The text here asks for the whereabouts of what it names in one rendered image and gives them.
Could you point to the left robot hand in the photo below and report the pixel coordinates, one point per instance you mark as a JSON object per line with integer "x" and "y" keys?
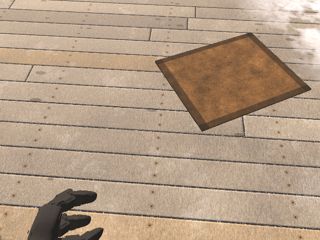
{"x": 50, "y": 223}

